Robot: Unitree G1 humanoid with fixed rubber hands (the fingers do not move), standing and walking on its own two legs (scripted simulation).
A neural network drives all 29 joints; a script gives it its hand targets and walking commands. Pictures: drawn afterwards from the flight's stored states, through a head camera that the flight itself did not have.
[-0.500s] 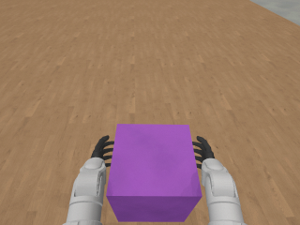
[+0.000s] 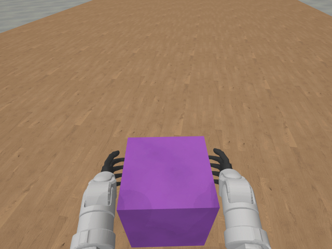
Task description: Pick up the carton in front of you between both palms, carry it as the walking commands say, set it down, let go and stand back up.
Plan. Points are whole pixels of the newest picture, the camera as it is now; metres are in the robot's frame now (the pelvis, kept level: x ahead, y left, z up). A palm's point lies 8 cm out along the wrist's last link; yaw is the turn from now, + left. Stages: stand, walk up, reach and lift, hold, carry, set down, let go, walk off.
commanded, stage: hold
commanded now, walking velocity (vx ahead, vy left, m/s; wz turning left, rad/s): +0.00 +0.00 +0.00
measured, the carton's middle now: (166, 192) +0.29 +0.00 -0.03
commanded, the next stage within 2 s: set down in 0.26 s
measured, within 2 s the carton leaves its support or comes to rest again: neither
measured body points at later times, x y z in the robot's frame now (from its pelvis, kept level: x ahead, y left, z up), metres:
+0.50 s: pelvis +0.01 -0.01 +0.00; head -0.03 -0.02 +0.45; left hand +0.32 +0.14 +0.03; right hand +0.32 -0.16 +0.03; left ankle +0.03 +0.12 -0.74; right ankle +0.04 -0.11 -0.74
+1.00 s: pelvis -0.03 +0.01 -0.09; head +0.18 -0.02 +0.31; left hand +0.37 +0.09 -0.16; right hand +0.34 -0.21 -0.17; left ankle +0.03 +0.12 -0.74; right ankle +0.04 -0.11 -0.74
